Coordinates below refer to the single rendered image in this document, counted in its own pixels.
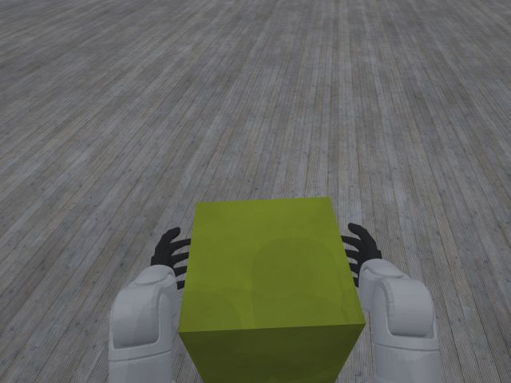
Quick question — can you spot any carton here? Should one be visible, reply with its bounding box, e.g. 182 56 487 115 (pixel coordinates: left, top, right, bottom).
178 196 366 383

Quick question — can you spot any right robot forearm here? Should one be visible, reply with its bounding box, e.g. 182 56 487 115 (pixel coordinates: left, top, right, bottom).
358 259 443 383

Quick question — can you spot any left robot hand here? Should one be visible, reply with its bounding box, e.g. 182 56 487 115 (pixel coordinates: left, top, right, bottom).
150 227 191 290

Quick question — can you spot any left robot forearm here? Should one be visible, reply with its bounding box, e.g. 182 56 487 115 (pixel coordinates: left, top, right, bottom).
109 265 180 383

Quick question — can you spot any right robot hand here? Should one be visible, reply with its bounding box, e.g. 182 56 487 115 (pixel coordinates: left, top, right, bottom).
341 223 382 287

